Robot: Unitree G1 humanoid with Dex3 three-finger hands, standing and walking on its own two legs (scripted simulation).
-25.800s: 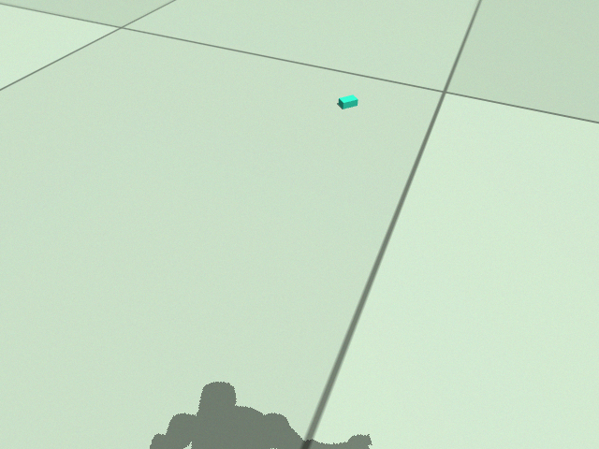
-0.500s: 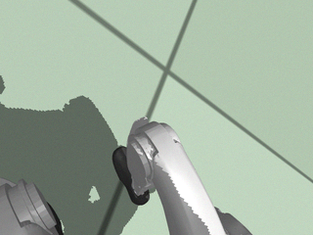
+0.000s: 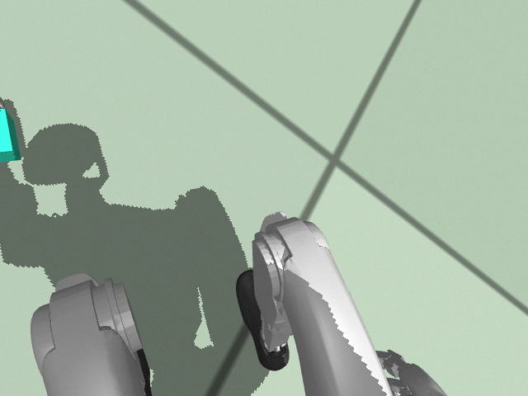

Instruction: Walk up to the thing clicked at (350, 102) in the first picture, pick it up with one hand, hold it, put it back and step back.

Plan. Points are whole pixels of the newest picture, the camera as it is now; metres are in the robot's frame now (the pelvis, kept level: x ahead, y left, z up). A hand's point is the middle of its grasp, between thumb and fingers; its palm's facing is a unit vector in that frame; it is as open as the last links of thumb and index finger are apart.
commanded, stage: settle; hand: left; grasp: from above
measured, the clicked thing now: out of the picture +0.52 +0.30 -0.21
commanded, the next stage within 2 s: lift in 0.12 s
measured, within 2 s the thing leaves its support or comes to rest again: neither
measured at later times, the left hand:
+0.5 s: hand out of the picture +0.50 +0.29 -0.11, palm faces -0.48 -0.07 -0.88, open 8.9 cm
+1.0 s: hand out of the picture +0.40 +0.30 +0.05, palm faces -0.45 -0.09 -0.89, open 8.9 cm
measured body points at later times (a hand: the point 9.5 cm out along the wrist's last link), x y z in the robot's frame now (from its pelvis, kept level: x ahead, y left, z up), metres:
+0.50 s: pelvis +0.00 -0.01 +0.03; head +0.24 +0.07 +0.39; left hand +0.52 +0.29 -0.06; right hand +0.04 -0.28 -0.06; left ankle +0.07 +0.12 -0.30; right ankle +0.12 -0.14 -0.30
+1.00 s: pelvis -0.01 +0.00 +0.13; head +0.17 +0.05 +0.54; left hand +0.42 +0.30 +0.10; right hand +0.14 -0.26 +0.01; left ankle +0.07 +0.12 -0.30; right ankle +0.12 -0.14 -0.30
